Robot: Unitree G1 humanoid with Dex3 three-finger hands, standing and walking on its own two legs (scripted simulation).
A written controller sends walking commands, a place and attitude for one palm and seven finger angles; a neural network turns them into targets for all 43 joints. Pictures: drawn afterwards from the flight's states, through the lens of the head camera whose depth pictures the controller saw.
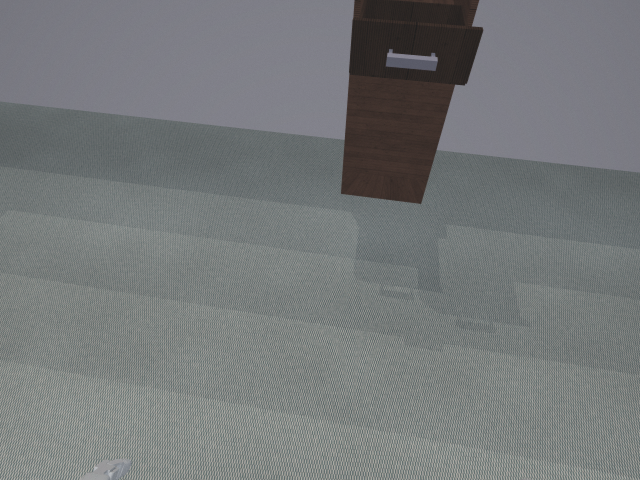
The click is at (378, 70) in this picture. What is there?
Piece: drawer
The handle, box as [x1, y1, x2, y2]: [386, 49, 437, 70]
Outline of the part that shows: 387,53 386,66 435,70 437,57 434,56 434,53 431,53 430,57 396,54 391,52 392,49 389,49 389,52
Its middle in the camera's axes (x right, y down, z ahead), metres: +0.24 -0.48 +1.02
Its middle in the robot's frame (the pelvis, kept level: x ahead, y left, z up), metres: +1.10 -0.18 +0.03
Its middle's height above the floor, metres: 0.80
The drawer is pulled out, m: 0.30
